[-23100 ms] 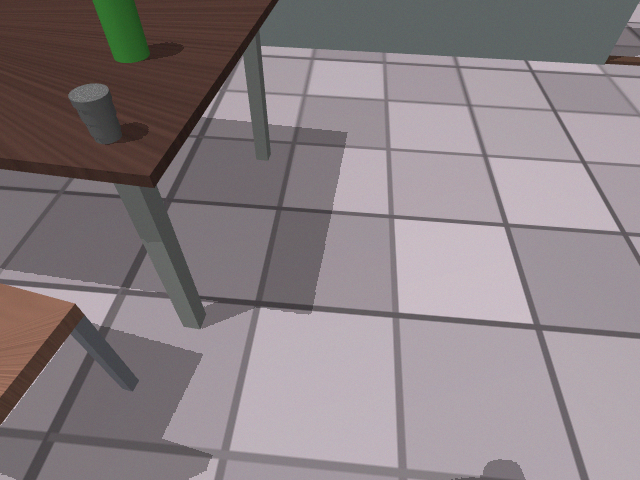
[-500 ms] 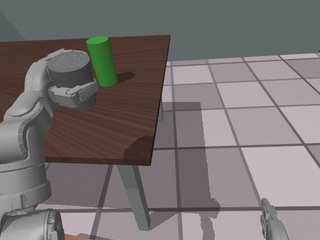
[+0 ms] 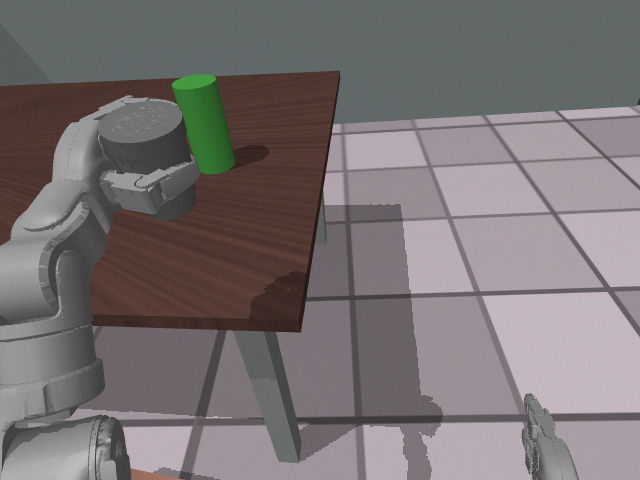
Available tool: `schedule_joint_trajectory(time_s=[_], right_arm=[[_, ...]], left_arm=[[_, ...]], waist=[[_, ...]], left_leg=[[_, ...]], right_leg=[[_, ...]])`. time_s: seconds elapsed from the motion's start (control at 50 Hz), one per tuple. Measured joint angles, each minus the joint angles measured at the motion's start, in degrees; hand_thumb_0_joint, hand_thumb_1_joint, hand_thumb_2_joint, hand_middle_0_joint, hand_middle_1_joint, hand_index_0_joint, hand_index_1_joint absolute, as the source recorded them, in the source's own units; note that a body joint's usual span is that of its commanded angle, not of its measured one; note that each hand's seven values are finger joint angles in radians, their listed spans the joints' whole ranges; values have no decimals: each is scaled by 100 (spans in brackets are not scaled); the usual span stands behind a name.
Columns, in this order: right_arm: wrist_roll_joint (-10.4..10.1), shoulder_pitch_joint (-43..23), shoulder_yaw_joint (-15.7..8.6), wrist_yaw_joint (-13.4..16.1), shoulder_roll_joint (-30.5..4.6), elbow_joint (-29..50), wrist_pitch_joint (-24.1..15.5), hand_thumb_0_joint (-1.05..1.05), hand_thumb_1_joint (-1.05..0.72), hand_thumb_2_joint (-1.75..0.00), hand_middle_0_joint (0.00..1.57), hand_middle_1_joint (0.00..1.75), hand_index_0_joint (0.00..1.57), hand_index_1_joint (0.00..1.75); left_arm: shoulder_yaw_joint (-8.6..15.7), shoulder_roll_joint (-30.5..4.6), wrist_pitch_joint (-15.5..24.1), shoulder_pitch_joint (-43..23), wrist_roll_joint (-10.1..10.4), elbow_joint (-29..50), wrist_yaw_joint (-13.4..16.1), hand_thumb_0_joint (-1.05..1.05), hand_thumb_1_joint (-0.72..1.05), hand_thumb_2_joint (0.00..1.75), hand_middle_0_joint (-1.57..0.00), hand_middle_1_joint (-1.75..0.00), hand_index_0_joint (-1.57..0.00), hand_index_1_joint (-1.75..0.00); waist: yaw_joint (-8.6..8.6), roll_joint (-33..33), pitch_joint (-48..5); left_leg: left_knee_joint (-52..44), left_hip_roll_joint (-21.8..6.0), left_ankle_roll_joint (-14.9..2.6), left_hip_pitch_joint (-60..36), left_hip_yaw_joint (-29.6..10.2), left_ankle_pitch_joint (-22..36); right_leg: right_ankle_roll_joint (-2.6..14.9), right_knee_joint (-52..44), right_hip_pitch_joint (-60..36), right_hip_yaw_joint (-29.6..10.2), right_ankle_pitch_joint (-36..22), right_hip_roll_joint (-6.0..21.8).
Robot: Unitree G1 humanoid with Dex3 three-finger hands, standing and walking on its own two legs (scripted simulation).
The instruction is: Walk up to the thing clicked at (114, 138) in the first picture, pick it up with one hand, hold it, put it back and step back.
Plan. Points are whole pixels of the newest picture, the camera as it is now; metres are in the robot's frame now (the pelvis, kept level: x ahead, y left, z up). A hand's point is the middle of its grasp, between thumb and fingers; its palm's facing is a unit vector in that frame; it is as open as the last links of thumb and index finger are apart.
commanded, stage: hold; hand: left
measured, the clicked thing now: (157, 165) +0.34 +0.17 +0.29
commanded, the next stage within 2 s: crouch in 0.08 s
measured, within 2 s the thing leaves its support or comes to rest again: neither
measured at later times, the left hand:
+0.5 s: hand (171, 178) +0.36 +0.17 +0.26, palm faces +0.08 -1.00 +0.03, open 9.7 cm
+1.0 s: hand (189, 197) +0.43 +0.19 +0.19, palm faces +0.14 -0.99 +0.01, open 9.7 cm
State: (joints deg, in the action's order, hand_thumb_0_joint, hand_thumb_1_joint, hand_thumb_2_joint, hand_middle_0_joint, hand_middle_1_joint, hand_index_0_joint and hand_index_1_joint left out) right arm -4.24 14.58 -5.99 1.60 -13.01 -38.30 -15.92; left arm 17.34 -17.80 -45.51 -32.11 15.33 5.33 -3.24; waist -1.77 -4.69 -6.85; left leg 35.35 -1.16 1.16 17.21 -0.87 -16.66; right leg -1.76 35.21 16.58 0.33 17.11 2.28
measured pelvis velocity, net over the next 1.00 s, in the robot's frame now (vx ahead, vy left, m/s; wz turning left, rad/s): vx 0.00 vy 0.00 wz -0.02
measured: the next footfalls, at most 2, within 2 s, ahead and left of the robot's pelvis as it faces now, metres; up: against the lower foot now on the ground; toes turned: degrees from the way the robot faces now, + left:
none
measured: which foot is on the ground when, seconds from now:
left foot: down 0.00-1.00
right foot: down 0.00-1.00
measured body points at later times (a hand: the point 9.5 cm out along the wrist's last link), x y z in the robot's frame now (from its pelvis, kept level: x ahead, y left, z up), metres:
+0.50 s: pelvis +0.00 +0.00 +0.00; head -0.05 -0.02 +0.45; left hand +0.35 +0.22 +0.26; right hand +0.17 -0.25 -0.07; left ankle +0.03 +0.13 -0.73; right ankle +0.02 -0.14 -0.73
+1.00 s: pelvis +0.00 +0.00 +0.00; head +0.00 -0.01 +0.45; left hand +0.42 +0.24 +0.19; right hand +0.16 -0.26 -0.07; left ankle +0.03 +0.13 -0.73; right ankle +0.02 -0.14 -0.73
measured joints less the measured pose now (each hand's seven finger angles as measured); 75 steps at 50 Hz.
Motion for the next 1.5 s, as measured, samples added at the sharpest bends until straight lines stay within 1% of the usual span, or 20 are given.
schedule_joint_trajectory(time_s=[0.1, 0.2, 0.24, 0.34, 0.42, 0.52, 0.62, 0.74, 0.92, 1.02, 1.18, 1.38, 1.5], right_arm=[[4, -26, -23, 7, -10, -32, 18, -1, 53, -5, 6, 5, 5, 5], [-4, -5, -18, 11, -14, -18, 16, -1, 53, -5, 5, 5, 5, 5], [-3, 5, -10, 0, -18, -25, 12, -1, 53, -5, 5, 5, 5, 5], [14, -3, 35, 1, -11, -48, 1, -1, 54, -5, 5, 5, 5, 5], [43, -52, 85, 9, 31, -114, -59, -1, 54, -5, 6, 5, 5, 5], [100, -50, 145, 47, 94, -87, -157, -1, 55, -5, 6, 5, 5, 5], [163, -17, 147, 104, 111, -102, -276, -1, 55, -5, 6, 5, 5, 5], [186, -26, 155, 158, 70, -192, -341, -1, 56, -5, 6, 5, 5, 5], [239, -158, 159, 187, 30, -261, -332, -2, 55, -5, 6, 5, 5, 5], [249, -182, 187, 186, 34, -275, -285, -1, 55, -5, 6, 5, 5, 5], [258, -187, 251, 164, 61, -177, -102, -1, 55, -5, 6, 5, 5, 5], [252, -167, 289, 160, 76, 65, 196, -1, 54, -5, 6, 5, 5, 5], [240, -142, 318, 171, 67, 270, 348, -1, 54, -5, 6, 5, 5, 5]], left_arm=[[16, 4, 4, -47, -3, -18, 45, -1, -36, 115, -77, -110, -71, -107], [64, -53, 31, -88, -12, -66, 21, -1, -36, 115, -77, -110, -71, -107], [48, -68, 23, -89, -42, -66, 8, -1, -36, 115, -76, -110, -71, -107], [-3, -34, 39, -140, -35, -251, -8, -1, -36, 115, -77, -110, -71, -107], [-88, 16, 186, -197, -55, -615, 1, -1, -36, 115, -77, -110, -71, -107], [-160, 53, 612, -281, -170, -1298, 84, -1, -36, 115, -77, -109, -72, -106], [-138, 33, 1258, -319, -312, -1925, 131, -1, -35, 114, -77, -109, -72, -106], [-133, -40, 2040, -398, -437, -2565, 141, -1, -35, 114, -77, -108, -72, -105], [-123, -140, 2909, -473, -495, -3374, 86, -1, -34, 114, -77, -108, -72, -105], [-117, -164, 3266, -517, -521, -3705, 57, -1, -34, 114, -77, -108, -72, -105], [-80, -216, 3739, -607, -543, -4197, -11, -1, -34, 114, -77, -108, -72, -105], [-5, -293, 4206, -732, -575, -4687, -58, -1, -34, 114, -77, -108, -72, -105], [26, -349, 4402, -750, -589, -4877, -96, -1, -34, 114, -77, -108, -72, -105]], waist=[[12, 1, 6], [6, 13, 7], [3, 16, -2], [-16, 34, 12], [4, 78, 38], [84, 153, 108], [190, 217, 170], [258, 265, 246], [319, 273, 257], [339, 289, 238], [384, 309, 244], [457, 339, 260], [502, 349, 265]], left_leg=[[10, 4, -6, -4, 5, -6], [6, 1, -5, 2, 9, -2], [9, 4, -9, 14, 3, -1], [3, 14, -14, 15, 1, 10], [-7, 19, -14, 54, -1, 34], [-13, 10, -4, 133, 7, 65], [12, -15, 2, 243, 28, 69], [52, -44, 6, 340, 54, 49], [25, -62, 0, 424, 85, 32], [-8, -69, 0, 441, 91, 21], [-67, -81, 3, 448, 99, 12], [-114, -100, 8, 476, 106, 7], [-110, -112, 7, 521, 111, -2]], right_leg=[[-7, 8, -4, -5, 3, 4], [-6, -1, 3, -10, -5, 1], [-8, -4, 9, -4, -7, 4], [-15, -12, 6, -1, -17, 13], [-15, -14, 47, 0, -36, 18], [-6, -3, 140, -10, -63, 8], [1, 15, 260, -33, -82, -18], [4, 25, 359, -61, -92, -47], [-1, -27, 446, -90, -103, -64], [0, -63, 465, -94, -96, -70], [5, -132, 472, -98, -96, -82], [10, -202, 495, -102, -109, -100], [10, -222, 533, -107, -116, -112]])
